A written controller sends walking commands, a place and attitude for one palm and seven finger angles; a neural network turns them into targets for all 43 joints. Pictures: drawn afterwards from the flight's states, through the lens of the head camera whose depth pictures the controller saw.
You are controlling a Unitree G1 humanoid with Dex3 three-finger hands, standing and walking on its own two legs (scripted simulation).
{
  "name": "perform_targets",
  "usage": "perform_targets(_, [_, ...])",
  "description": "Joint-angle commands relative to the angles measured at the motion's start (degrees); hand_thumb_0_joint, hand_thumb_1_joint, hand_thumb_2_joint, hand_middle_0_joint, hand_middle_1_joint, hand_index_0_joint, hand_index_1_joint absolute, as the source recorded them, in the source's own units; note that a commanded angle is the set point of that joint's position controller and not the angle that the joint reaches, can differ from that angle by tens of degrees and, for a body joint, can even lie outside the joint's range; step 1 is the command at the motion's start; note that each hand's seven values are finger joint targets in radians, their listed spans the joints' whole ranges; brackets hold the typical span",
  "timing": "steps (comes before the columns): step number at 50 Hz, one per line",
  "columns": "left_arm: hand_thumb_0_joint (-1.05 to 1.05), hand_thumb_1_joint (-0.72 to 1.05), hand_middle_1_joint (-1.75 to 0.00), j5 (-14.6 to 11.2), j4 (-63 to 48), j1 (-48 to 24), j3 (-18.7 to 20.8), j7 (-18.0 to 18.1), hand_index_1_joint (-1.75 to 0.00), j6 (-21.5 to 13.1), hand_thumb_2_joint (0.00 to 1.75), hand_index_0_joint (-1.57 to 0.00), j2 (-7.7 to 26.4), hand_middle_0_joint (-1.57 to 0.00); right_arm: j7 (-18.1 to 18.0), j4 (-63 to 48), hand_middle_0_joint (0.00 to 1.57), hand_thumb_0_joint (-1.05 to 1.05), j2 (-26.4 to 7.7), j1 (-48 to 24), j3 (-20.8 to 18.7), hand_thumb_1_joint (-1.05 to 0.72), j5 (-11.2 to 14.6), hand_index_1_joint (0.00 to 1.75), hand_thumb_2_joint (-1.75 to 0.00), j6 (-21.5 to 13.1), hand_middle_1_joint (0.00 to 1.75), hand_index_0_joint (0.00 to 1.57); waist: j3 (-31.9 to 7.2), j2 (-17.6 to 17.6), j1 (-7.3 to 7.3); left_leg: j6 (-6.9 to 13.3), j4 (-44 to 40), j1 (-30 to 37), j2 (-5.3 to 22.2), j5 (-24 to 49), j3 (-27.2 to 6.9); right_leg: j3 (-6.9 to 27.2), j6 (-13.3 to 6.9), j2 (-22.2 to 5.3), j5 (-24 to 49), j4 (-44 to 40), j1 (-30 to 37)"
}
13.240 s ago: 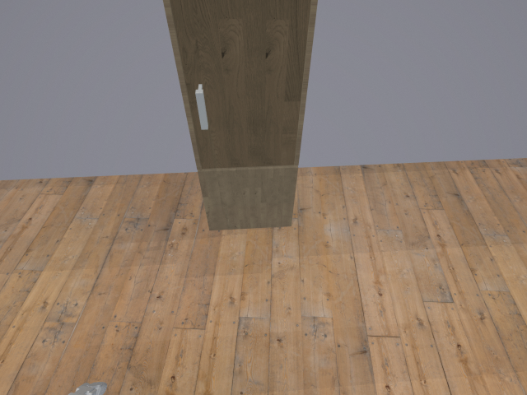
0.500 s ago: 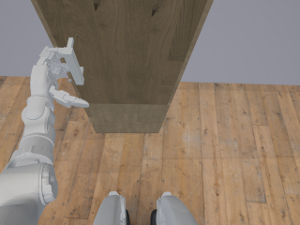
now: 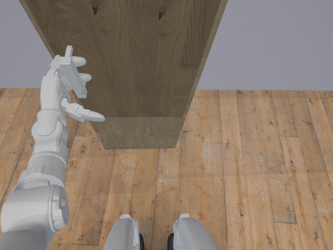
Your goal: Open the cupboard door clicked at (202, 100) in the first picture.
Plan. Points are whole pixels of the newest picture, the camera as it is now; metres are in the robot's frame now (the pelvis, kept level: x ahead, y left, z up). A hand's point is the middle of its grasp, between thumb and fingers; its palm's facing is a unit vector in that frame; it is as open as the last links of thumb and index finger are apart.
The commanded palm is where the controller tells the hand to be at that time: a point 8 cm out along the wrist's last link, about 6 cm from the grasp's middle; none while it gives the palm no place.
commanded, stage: slide the fingers in behind the handle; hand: left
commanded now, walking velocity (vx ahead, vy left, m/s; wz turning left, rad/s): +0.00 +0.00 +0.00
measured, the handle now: (76, 73) +0.53 +0.20 +0.03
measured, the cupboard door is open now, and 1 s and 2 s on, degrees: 0 0 45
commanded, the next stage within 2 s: close the thumb around the handle in 0.20 s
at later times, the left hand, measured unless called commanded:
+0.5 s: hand (79, 94) +0.47 +0.18 +0.04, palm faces +0.00 -1.00 -0.02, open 13.0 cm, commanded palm +0.45 +0.22 +0.04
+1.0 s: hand (82, 92) +0.47 +0.18 +0.04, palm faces +0.01 -1.00 -0.01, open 5.9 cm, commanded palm +0.45 +0.21 +0.04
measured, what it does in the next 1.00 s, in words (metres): stands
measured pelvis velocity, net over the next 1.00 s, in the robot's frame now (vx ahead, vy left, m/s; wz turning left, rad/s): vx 0.00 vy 0.01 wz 0.00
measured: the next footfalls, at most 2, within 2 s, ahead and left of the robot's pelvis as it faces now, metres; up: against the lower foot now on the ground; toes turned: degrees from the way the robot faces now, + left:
none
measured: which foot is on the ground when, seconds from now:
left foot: down 0.00-1.00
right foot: down 0.00-1.00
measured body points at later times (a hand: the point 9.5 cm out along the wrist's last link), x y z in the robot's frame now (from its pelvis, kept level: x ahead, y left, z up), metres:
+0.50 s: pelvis +0.00 +0.00 +0.00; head +0.14 +0.03 +0.43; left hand +0.47 +0.24 +0.04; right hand +0.04 -0.26 -0.12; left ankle +0.01 +0.08 -0.64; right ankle +0.00 -0.10 -0.64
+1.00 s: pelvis +0.00 +0.01 +0.00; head +0.13 +0.03 +0.43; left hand +0.47 +0.23 +0.04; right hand +0.03 -0.25 -0.12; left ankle +0.01 +0.08 -0.64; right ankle +0.00 -0.10 -0.64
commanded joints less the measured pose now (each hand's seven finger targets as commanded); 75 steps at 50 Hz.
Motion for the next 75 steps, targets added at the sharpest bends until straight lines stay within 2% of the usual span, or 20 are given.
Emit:
perform_targets(1, [0.00,-0.50,-1.20,-0.57,-11.44,-21.16,0.15,-0.06,-1.20,-4.38,0.30,-0.30,9.35,-0.30,-0.52,-2.85,0.20,0.00,-10.26,7.81,-3.74,-0.90,0.12,0.30,-0.90,-1.22,0.30,0.20,-27.22,4.47,-0.53,-1.90,-6.09,25.56,-0.76,26.72,-6.67,4.00,1.43,0.31,23.56,-7.12,10.07])
perform_targets(8, [0.00,-0.50,-1.20,-0.38,-10.78,-21.89,-1.29,0.11,-1.20,-5.17,0.30,-0.30,7.76,-0.30,-0.35,-2.82,0.20,0.00,-10.22,7.61,-3.82,-0.90,0.00,0.30,-0.90,-1.37,0.30,0.20,-26.81,5.10,-0.81,-1.76,-5.77,26.07,-0.91,26.59,-6.71,4.16,1.23,0.34,23.28,-6.99,8.87])
perform_targets(15, [0.00,-0.50,-1.20,-0.32,-8.27,-22.35,2.09,-0.54,-1.20,-4.47,0.30,-0.30,12.51,-0.30,-0.81,-2.87,0.20,0.00,-10.67,7.36,-3.54,-0.90,0.23,0.30,-0.90,-1.16,0.30,0.20,-26.05,3.91,-0.55,-1.43,-5.29,21.76,-1.22,23.73,-6.02,5.01,1.49,0.22,22.92,-7.13,11.12])
perform_targets(21, [0.00,-0.16,-1.24,-1.09,-10.40,-22.90,2.41,-1.58,-1.24,-4.69,0.44,-0.32,12.99,-0.32,-1.04,-3.08,0.20,0.00,-10.70,7.11,-3.52,-0.90,0.28,0.30,-0.90,-1.40,0.30,0.20,-27.63,4.88,-0.40,-1.60,-5.19,23.47,-0.97,25.20,-6.27,4.74,1.43,0.26,23.48,-6.84,11.11])
perform_targets(24, [0.00,0.00,-1.25,-1.10,-12.09,-24.24,0.36,-1.71,-1.25,-4.83,0.52,-0.34,10.95,-0.34,-0.93,-2.92,0.20,0.00,-10.55,7.04,-3.52,-0.90,0.26,0.30,-0.90,-1.51,0.30,0.20,-29.30,8.14,-0.53,-2.06,-5.38,27.47,-0.62,27.70,-7.20,4.00,1.16,0.30,23.16,-6.30,8.34])
perform_targets(27, [0.00,0.17,-1.27,-1.23,-9.89,-22.51,1.66,-0.92,-1.27,-3.97,0.59,-0.35,11.58,-0.35,-0.96,-2.58,0.20,0.00,-10.94,7.48,-3.77,-0.90,0.29,0.30,-0.90,-1.49,0.30,0.20,-27.42,4.36,-0.61,-1.78,-5.71,24.97,-0.77,25.33,-7.03,4.03,1.37,0.41,21.98,-7.11,9.44])
perform_targets(29, [0.00,0.28,-1.28,-0.91,-9.31,-23.38,0.54,-0.82,-1.28,-3.95,0.64,-0.36,10.58,-0.36,-0.84,-2.58,0.20,0.00,-10.84,7.21,-3.56,-0.90,0.27,0.30,-0.90,-1.59,0.30,0.20,-26.51,6.21,-0.85,-1.90,-5.75,25.28,-0.78,24.45,-7.12,3.84,1.25,0.35,20.57,-6.97,7.38])
perform_targets(32, [0.00,0.45,-1.30,-0.54,-8.03,-23.85,1.92,-0.33,-1.30,-3.99,0.71,-0.37,12.12,-0.37,-1.00,-2.46,0.20,0.00,-11.05,7.52,-3.59,-0.90,0.08,0.30,-0.90,-1.56,0.30,0.20,-25.85,3.59,-1.20,-1.62,-5.46,23.00,-0.87,22.93,-7.03,4.14,1.40,0.37,20.03,-7.05,8.34])
perform_targets(36, [0.00,0.68,-1.33,-0.65,-10.48,-23.76,1.25,-0.48,-1.33,-4.95,0.80,-0.38,11.03,-0.38,-0.74,-3.01,0.20,0.00,-10.77,7.42,-3.60,-0.90,-0.06,0.30,-0.90,-1.58,0.30,0.20,-28.82,6.85,-0.32,-2.17,-5.71,27.08,-0.67,26.24,-7.52,3.52,1.07,0.49,20.87,-6.36,7.52])
perform_targets(40, [0.00,0.90,-1.35,-0.49,-9.77,-23.84,0.19,-0.04,-1.35,-4.68,0.90,-0.40,9.78,-0.40,-0.62,-2.86,0.20,0.00,-10.78,7.34,-3.64,-0.90,-0.02,0.30,-0.90,-1.37,0.30,0.20,-27.19,6.33,-0.83,-2.33,-6.13,27.46,-0.42,25.56,-7.84,3.12,1.12,0.57,19.63,-6.60,5.95])
perform_targets(43, [0.00,0.90,-1.35,-0.34,-11.08,-21.95,0.69,0.43,-1.35,-4.86,0.90,-0.40,10.09,-0.40,-0.52,-3.25,0.20,0.00,-10.89,7.71,-3.79,-0.90,-0.11,0.30,-0.90,-1.31,0.30,0.20,-28.99,6.30,-0.14,-2.44,-6.23,28.74,-0.31,27.76,-8.11,3.03,0.91,0.66,20.84,-6.16,6.59])
perform_targets(45, [0.00,0.90,-1.35,-0.03,-9.71,-23.70,-0.83,0.68,-1.35,-4.77,0.90,-0.40,8.53,-0.40,-0.44,-2.65,0.20,0.00,-10.83,7.65,-3.73,-0.90,-0.08,0.30,-0.90,-1.17,0.30,0.20,-25.87,5.67,-1.11,-2.62,-6.54,28.32,-0.15,25.99,-8.47,2.69,1.06,0.62,18.99,-6.59,4.45])
perform_targets(48, [0.00,0.90,-1.35,0.38,-9.32,-24.51,0.31,1.23,-1.35,-5.21,0.90,-0.40,10.18,-0.40,-0.55,-2.45,0.20,0.00,-11.27,8.10,-3.87,-0.90,-0.26,0.30,-0.90,-1.21,0.30,0.20,-26.48,5.40,-1.03,-2.58,-6.58,28.19,-0.19,25.13,-8.81,2.71,0.84,0.68,18.22,-6.26,4.43])
perform_targets(54, [0.00,0.90,-1.35,1.36,-8.88,-25.93,-0.22,2.12,-1.35,-5.83,0.90,-0.40,9.43,-0.40,-0.48,-2.27,0.20,0.00,-11.04,8.09,-3.94,-0.90,-0.50,0.30,-0.90,-1.01,0.30,0.20,-27.25,6.29,-0.94,-2.70,-6.24,28.80,-0.24,25.24,-8.96,2.78,0.91,0.52,17.80,-6.04,3.31])
perform_targets(55, [0.00,0.90,-1.35,1.23,-9.14,-26.67,-1.84,2.02,-1.35,-5.76,0.90,-0.40,7.68,-0.40,-0.45,-2.23,0.20,0.00,-10.85,7.88,-3.95,-0.90,-0.48,0.30,-0.90,-0.97,0.30,0.20,-27.30,6.46,-1.76,-2.66,-6.15,29.14,-0.28,25.41,-8.90,2.74,1.01,0.47,18.11,-6.25,3.13])
perform_targets(56, [0.00,0.90,-1.35,1.35,-8.48,-24.59,1.17,2.10,-1.35,-5.72,0.90,-0.40,11.02,-0.40,-0.55,-2.22,0.20,0.00,-11.28,8.12,-4.04,-0.90,-0.48,0.30,-0.90,-0.86,0.30,0.20,-27.36,5.65,-0.50,-2.73,-6.29,28.54,-0.26,25.36,-8.82,2.81,0.89,0.53,18.11,-6.25,4.23])
perform_targets(64, [0.00,0.90,-1.35,-1.12,-17.01,-9.58,-0.71,0.24,-1.35,-4.70,0.90,-0.40,7.71,-0.40,0.11,-5.75,0.20,0.00,-10.31,5.70,-4.01,-0.90,0.66,0.30,-0.90,-0.28,0.30,0.20,-29.20,5.26,2.80,-2.56,-8.02,28.94,-0.61,29.35,-6.85,3.23,0.95,0.63,23.47,-7.18,11.58])
perform_targets(70, [0.00,0.90,-1.35,-3.56,-28.31,8.68,-3.24,0.35,-1.35,-3.21,0.90,-0.40,2.72,-0.40,0.63,-8.56,0.20,0.00,-9.37,3.42,-4.50,-0.90,1.71,0.30,-0.90,-1.04,0.30,0.20,-26.41,1.61,4.95,-2.06,-9.62,26.54,-1.03,29.98,-4.85,3.66,1.32,0.46,28.00,-8.58,17.67])
perform_targets(74, [0.00,0.90,-1.35,-4.36,-35.61,17.62,-6.84,1.34,-1.35,-2.57,0.90,-0.40,-1.51,-0.40,0.67,-9.80,0.20,0.00,-8.73,1.60,-4.74,-0.90,1.90,0.30,-0.90,-2.14,0.30,0.20,-23.23,0.20,5.12,-1.87,-10.08,25.50,-1.17,28.93,-4.29,3.81,1.51,0.07,28.90,-8.91,18.74])
perform_targets(75, [0.00,0.90,-1.35,-7.27,-39.03,18.61,-2.76,7.29,-1.35,-2.59,0.90,-0.40,-4.25,-0.40,0.51,-10.05,0.20,0.00,-7.46,0.19,-4.69,-0.90,1.45,0.30,-0.90,-2.72,0.30,0.20,-22.70,1.57,8.34,-2.57,-10.91,25.05,-1.18,29.56,-3.91,2.95,1.45,-0.04,28.04,-8.73,19.09])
